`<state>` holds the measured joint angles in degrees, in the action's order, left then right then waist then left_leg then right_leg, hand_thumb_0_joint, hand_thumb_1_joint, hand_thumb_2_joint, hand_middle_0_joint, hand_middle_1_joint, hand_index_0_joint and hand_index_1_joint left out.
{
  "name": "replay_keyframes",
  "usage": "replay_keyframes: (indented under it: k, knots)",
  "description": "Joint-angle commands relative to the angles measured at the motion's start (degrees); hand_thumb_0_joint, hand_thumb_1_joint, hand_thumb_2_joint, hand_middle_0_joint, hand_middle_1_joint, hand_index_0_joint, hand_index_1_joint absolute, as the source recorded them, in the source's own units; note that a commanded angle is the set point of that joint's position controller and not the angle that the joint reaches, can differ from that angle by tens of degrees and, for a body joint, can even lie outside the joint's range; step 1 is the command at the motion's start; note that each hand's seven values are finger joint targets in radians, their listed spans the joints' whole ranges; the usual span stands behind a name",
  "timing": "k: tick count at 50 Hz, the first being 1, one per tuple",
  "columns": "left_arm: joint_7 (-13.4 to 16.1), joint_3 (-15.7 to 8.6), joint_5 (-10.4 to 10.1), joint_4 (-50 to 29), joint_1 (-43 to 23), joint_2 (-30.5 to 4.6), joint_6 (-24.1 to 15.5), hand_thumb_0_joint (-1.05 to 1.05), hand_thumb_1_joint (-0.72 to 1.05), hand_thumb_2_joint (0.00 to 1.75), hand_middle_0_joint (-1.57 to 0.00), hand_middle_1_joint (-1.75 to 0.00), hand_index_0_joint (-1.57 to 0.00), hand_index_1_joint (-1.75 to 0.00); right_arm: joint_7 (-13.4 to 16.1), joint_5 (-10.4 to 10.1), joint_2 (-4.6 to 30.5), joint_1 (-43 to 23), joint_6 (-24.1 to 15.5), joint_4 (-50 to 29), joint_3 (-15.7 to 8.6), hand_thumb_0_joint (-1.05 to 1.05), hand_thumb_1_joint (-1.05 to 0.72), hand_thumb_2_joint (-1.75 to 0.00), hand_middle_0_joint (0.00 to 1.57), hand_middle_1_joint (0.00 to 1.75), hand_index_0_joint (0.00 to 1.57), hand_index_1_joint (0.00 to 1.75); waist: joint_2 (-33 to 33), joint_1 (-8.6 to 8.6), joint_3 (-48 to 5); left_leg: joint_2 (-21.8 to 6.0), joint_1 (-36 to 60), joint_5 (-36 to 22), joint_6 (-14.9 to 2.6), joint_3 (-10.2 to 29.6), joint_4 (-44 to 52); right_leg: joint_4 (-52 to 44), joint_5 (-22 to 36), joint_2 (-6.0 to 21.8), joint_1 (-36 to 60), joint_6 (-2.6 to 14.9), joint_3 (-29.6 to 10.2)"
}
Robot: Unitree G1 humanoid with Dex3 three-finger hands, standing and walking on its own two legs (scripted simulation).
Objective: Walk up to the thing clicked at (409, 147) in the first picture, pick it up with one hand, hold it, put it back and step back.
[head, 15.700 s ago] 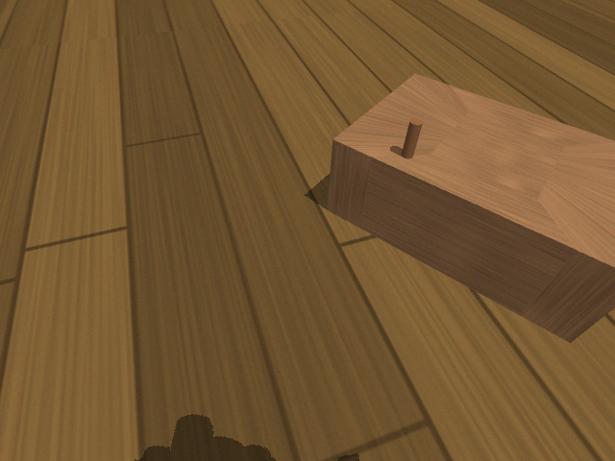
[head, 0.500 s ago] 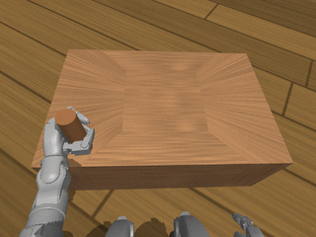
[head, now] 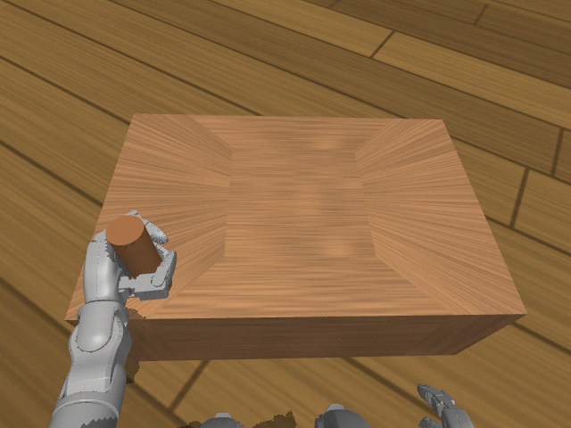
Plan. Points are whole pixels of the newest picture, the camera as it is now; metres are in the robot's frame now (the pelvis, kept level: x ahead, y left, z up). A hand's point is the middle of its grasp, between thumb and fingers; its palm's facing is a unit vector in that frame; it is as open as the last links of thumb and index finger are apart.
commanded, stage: lift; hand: left
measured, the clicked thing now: (143, 260) +0.34 +0.19 +0.04
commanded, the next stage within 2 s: hold in 0.04 s
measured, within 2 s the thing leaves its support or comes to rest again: neither
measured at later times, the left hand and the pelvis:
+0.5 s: hand (153, 259) +0.34 +0.17 +0.05, palm faces +0.14 -0.99 -0.02, open 6.0 cm; pelvis +0.00 +0.00 +0.01, yaw +0 degrees
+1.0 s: hand (151, 257) +0.33 +0.17 +0.06, palm faces +0.14 -0.99 -0.02, open 6.0 cm; pelvis +0.01 +0.00 +0.02, yaw +0 degrees
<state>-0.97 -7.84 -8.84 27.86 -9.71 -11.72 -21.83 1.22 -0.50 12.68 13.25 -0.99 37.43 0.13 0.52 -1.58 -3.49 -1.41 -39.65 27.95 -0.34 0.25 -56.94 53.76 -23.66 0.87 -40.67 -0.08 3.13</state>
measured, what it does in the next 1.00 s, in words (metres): stands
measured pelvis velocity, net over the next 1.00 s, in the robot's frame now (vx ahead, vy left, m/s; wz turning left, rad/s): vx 0.01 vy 0.00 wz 0.00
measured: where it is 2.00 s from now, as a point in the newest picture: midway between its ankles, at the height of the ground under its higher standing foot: outside the picture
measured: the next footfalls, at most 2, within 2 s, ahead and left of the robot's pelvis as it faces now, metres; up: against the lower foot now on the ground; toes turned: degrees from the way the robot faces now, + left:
none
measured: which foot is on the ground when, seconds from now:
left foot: down 0.00-1.00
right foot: down 0.00-1.00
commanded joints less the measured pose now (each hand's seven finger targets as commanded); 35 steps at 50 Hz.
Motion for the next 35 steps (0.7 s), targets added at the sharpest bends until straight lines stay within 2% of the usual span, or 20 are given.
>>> replay_keyframes:
  k: [1,2,3,4,6,7,13,15,17,18,19,20,23,24,27,28,30,32,33,35]
  knots:
    - [0.17,-3.57,-1.22,-17.64,-16.73,-8.37,-5.41,0.00,0.45,1.35,-1.34,-1.47,-1.37,-1.46,0.78,0.02,7.93,0.69,-1.96,-6.76,-2.82,0.00,-0.90,-0.90,0.20,0.30,0.20,0.30,2.75,0.26,-20.01,1.27,9.96,-18.02,0.44,1.29,9.90,-6.95,16.35,-1.19,14.03,1.59,-0.83]
    - [0.16,-2.46,-1.48,-16.28,-14.83,-6.27,-5.02,0.00,0.43,1.35,-1.34,-1.47,-1.37,-1.46,0.68,0.00,7.84,0.63,-1.98,-6.98,-2.70,0.00,-0.90,-0.90,0.20,0.30,0.20,0.30,0.69,-0.28,-18.97,1.11,9.72,-17.72,0.31,1.25,10.09,-7.30,16.36,-1.35,14.15,1.48,-0.87]
    - [0.21,-3.62,-1.68,-19.00,-17.00,-7.90,-5.36,0.00,0.43,1.35,-1.33,-1.46,-1.36,-1.46,0.76,0.01,7.87,0.81,-2.05,-6.59,-2.76,0.00,-0.90,-0.90,0.20,0.30,0.20,0.30,1.49,0.02,-20.74,1.19,10.07,-18.42,0.26,1.04,9.92,-7.33,17.21,-1.18,15.38,1.45,-1.10]
    - [0.20,-3.17,-1.51,-15.25,-15.16,-6.54,-4.98,0.00,0.43,1.34,-1.33,-1.46,-1.36,-1.45,0.77,0.14,7.91,0.21,-2.05,-6.58,-2.80,0.00,-0.90,-0.90,0.20,0.30,0.20,0.30,1.06,-0.39,-18.84,1.01,10.03,-18.87,0.41,1.30,10.24,-7.41,17.13,-1.32,14.01,1.52,-0.88]
    - [0.32,-2.57,-1.34,-18.30,-17.67,-7.14,-5.20,0.00,0.45,1.34,-1.33,-1.45,-1.35,-1.45,0.91,0.00,7.97,0.30,-2.13,-6.77,-2.86,0.00,-0.90,-0.90,0.20,0.30,0.20,0.30,1.14,-0.75,-18.00,1.19,10.19,-17.29,0.18,0.99,10.83,-8.18,16.54,-1.20,14.26,1.35,-1.05]
    - [0.49,-3.14,-1.11,-18.68,-17.87,-7.97,-5.24,0.00,0.45,1.34,-1.33,-1.45,-1.35,-1.45,0.97,0.06,7.92,0.68,-2.04,-6.08,-2.88,0.00,-0.90,-0.90,0.20,0.30,0.20,0.30,1.86,-0.31,-18.64,1.08,10.79,-18.04,0.32,1.08,10.96,-8.05,16.70,-1.19,14.47,1.44,-0.94]
    - [0.30,-2.40,-1.18,-15.13,-15.21,-5.99,-4.86,0.00,0.40,1.32,-1.31,-1.43,-1.32,-1.44,0.89,0.11,7.81,-0.34,-2.19,-6.78,-2.89,0.00,-0.90,-0.90,0.20,0.30,0.20,0.30,0.97,-0.12,-16.40,1.36,10.27,-17.22,0.19,0.76,11.73,-9.31,16.49,-1.01,15.54,1.24,-1.05]
    - [0.60,-3.01,-0.80,-18.14,-16.52,-7.64,-5.05,0.00,0.41,1.32,-1.31,-1.43,-1.32,-1.44,0.83,0.18,7.98,0.20,-2.16,-6.48,-3.05,0.00,-0.90,-0.90,0.20,0.30,0.20,0.30,2.53,0.21,-18.72,1.23,12.19,-18.91,0.44,0.82,11.88,-9.18,17.46,-1.04,16.16,1.44,-1.16]
    - [0.46,-2.51,-0.84,-17.24,-14.37,-6.65,-5.17,0.00,0.41,1.31,-1.31,-1.43,-1.32,-1.43,0.65,0.22,7.86,-0.29,-2.17,-6.93,-2.96,0.00,-0.90,-0.90,0.20,0.30,0.20,0.30,2.25,0.47,-17.78,1.19,12.24,-20.05,0.67,0.96,12.19,-9.16,17.85,-1.19,16.34,1.53,-0.86]
    - [0.81,-3.08,-0.76,-20.88,-17.08,-7.88,-5.40,0.00,0.43,1.31,-1.32,-1.44,-1.33,-1.44,0.71,0.26,7.95,0.46,-2.11,-6.61,-3.14,0.00,-0.90,-0.90,0.20,0.30,0.20,0.30,2.93,0.28,-20.27,1.12,13.55,-20.60,0.71,1.02,12.28,-9.05,18.45,-1.21,17.01,1.56,-0.92]
    - [0.91,-3.34,-0.68,-19.27,-15.26,-7.69,-5.16,0.00,0.44,1.32,-1.32,-1.45,-1.34,-1.45,0.76,0.20,7.69,0.46,-2.04,-6.47,-2.98,0.00,-0.90,-0.90,0.20,0.30,0.20,0.30,2.35,0.52,-18.95,1.18,13.01,-20.28,0.67,0.98,12.45,-9.38,18.20,-1.20,17.25,1.51,-0.82]
    - [0.65,-2.06,-1.07,-16.86,-13.82,-5.76,-4.88,0.00,0.43,1.33,-1.32,-1.45,-1.33,-1.45,0.69,0.11,7.77,-0.07,-2.10,-6.78,-2.81,0.00,-0.90,-0.90,0.20,0.30,0.20,0.30,1.46,0.11,-17.00,1.15,12.33,-19.80,0.67,1.09,12.79,-9.57,17.66,-1.25,16.90,1.53,-0.78]
    - [0.82,-3.18,-1.08,-17.78,-16.07,-6.81,-5.12,0.00,0.43,1.33,-1.33,-1.46,-1.34,-1.46,0.72,0.14,7.63,-0.46,-2.31,-6.69,-2.84,0.00,-0.90,-0.90,0.20,0.30,0.20,0.30,1.10,0.23,-16.85,1.10,12.13,-18.18,0.52,0.96,13.12,-10.23,16.58,-1.25,16.93,1.34,-0.88]
    - [1.04,-3.94,-1.11,-21.53,-18.74,-8.36,-5.52,0.00,0.45,1.34,-1.34,-1.46,-1.35,-1.46,0.87,0.07,7.57,-0.61,-2.22,-6.82,-2.86,0.00,-0.90,-0.90,0.20,0.30,0.20,0.30,1.73,0.22,-17.44,1.29,12.41,-16.65,0.30,0.73,13.44,-10.69,15.88,-1.15,17.37,1.16,-1.13]
    - [0.62,-2.07,-1.16,-17.60,-14.02,-5.49,-4.95,0.00,0.46,1.35,-1.34,-1.47,-1.36,-1.47,0.80,0.04,7.51,-0.98,-2.45,-6.98,-2.69,0.00,-0.90,-0.90,0.20,0.30,0.20,0.30,0.08,-0.12,-15.37,1.45,11.68,-15.11,0.07,0.51,14.05,-11.50,14.97,-1.11,17.61,1.00,-1.17]
    - [0.74,-2.96,-1.02,-19.81,-15.84,-7.22,-5.15,0.00,0.46,1.35,-1.34,-1.47,-1.35,-1.47,0.93,0.10,7.56,-0.89,-2.48,-6.61,-2.79,0.00,-0.90,-0.90,0.20,0.30,0.20,0.30,1.20,0.40,-16.56,1.46,12.25,-15.66,0.12,0.44,14.00,-11.50,15.34,-1.09,18.30,1.06,-1.19]
    - [0.62,-2.82,-0.82,-20.62,-15.60,-7.68,-5.05,0.00,0.47,1.34,-1.33,-1.46,-1.35,-1.46,1.05,-0.02,7.74,-0.81,-2.41,-6.46,-2.87,0.00,-0.90,-0.90,0.20,0.30,0.20,0.30,1.82,0.57,-17.19,1.39,13.85,-17.68,0.30,0.45,14.23,-11.41,16.87,-1.06,18.74,1.20,-1.17]
    - [0.34,-1.02,-1.01,-17.71,-13.46,-5.14,-4.31,0.00,0.47,1.35,-1.34,-1.47,-1.35,-1.47,1.00,-0.06,7.82,-0.93,-2.59,-6.55,-2.79,0.00,-0.90,-0.90,0.20,0.30,0.20,0.30,0.79,-0.28,-15.39,1.28,13.95,-18.69,0.32,0.51,14.32,-11.67,17.66,-1.24,18.34,1.18,-1.05]
    - [0.74,-2.20,-0.96,-20.82,-15.48,-6.77,-4.56,0.00,0.48,1.34,-1.34,-1.47,-1.36,-1.46,0.97,-0.05,7.51,-0.87,-2.68,-6.41,-2.84,0.00,-0.90,-0.90,0.20,0.30,0.20,0.30,2.11,0.37,-15.88,1.34,13.98,-18.08,0.35,0.45,14.44,-11.86,17.24,-1.15,18.38,1.15,-1.05]
    - [0.50,-1.10,-0.91,-13.48,-11.21,-4.10,-3.75,0.00,0.49,1.35,-1.35,-1.47,-1.37,-1.47,0.93,-0.03,7.19,-1.44,-2.68,-6.41,-2.63,0.00,-0.90,-0.90,0.20,0.30,0.20,0.30,-1.25,-0.41,-12.13,1.34,11.50,-15.77,-0.06,0.50,14.35,-12.58,15.53,-1.18,16.73,0.85,-0.84]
